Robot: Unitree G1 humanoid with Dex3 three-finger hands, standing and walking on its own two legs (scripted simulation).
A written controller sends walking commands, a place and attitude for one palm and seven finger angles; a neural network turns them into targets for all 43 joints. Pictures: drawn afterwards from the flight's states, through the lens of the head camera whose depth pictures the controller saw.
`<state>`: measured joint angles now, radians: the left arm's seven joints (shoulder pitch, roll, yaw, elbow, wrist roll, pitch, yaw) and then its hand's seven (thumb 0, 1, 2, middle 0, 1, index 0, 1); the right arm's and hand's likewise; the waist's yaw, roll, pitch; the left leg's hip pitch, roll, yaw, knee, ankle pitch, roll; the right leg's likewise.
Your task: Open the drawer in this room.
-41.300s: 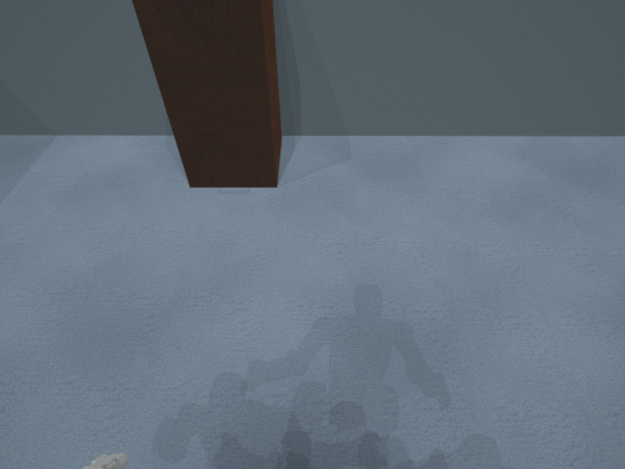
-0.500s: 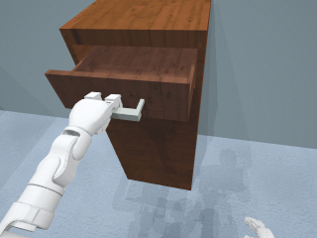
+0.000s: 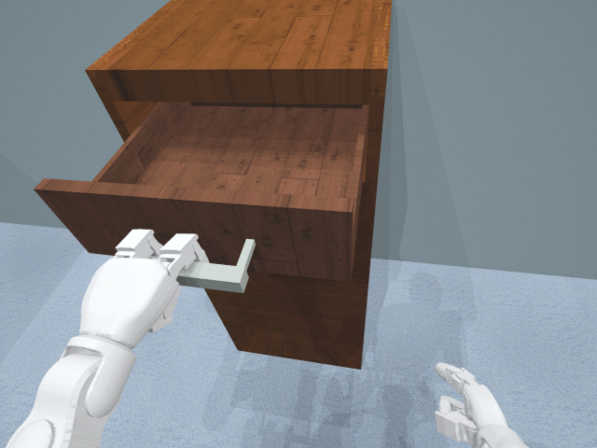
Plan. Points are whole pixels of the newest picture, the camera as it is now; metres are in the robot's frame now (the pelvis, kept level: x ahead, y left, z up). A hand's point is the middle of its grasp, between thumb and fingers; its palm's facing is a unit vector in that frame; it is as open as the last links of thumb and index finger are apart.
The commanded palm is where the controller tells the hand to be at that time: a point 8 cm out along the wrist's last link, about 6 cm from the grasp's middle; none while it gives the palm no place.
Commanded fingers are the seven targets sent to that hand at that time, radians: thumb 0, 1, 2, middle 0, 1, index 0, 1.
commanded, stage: pull the drawer open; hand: left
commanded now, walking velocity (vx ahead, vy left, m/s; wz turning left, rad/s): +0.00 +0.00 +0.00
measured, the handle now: (185, 257) +0.30 +0.17 +0.14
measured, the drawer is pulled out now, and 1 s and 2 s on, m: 0.20 0.26 0.29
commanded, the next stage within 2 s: open the thumb to release the handle in 1.36 s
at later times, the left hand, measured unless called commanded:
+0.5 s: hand (158, 301) +0.25 +0.19 +0.12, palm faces +0.03 -0.09 -1.00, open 5.4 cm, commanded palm +0.20 +0.20 +0.18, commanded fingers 0.00 0.90 0.90 -0.40 -1.35 -0.40 -1.35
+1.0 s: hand (131, 364) +0.18 +0.19 +0.12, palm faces +0.07 -0.12 -0.99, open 5.7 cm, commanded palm +0.11 +0.20 +0.18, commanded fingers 0.00 0.90 0.90 -0.40 -1.35 -0.40 -1.35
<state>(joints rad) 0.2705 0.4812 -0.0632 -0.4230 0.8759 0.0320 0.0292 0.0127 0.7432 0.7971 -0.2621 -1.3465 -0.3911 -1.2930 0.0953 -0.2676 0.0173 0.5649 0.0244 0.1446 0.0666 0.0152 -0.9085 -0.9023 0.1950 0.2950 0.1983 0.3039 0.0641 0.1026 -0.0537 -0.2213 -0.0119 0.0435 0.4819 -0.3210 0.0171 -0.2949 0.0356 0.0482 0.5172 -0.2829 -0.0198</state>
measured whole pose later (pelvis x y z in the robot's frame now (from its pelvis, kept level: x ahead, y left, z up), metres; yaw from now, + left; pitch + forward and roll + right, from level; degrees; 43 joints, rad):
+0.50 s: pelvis -0.02 -0.02 +0.00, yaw +3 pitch +1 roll +1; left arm 0.00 0.49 -0.09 -0.16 0.87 0.01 -0.06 0.01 0.75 0.81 -0.39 -1.35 -0.41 -1.35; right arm 0.06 -0.23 0.04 0.60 0.01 0.16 0.01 0.01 -0.91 -0.90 0.20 0.30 0.20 0.30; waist 0.08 0.10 -0.03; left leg -0.22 -0.02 0.00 0.50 -0.29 0.00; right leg -0.29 0.03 0.00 0.54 -0.27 -0.04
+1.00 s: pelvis -0.01 +0.00 +0.00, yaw -1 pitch +3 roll +0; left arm 0.59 0.53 0.01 -0.60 0.83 0.04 0.12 0.04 0.73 0.77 -0.30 -1.34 -0.39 -1.32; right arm 0.12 -0.29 0.03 0.53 0.03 0.15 0.04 0.02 -0.91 -0.90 0.19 0.29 0.20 0.30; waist 0.07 0.12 -0.07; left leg -0.25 0.00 0.05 0.55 -0.35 0.01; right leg -0.32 0.05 0.05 0.57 -0.30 -0.02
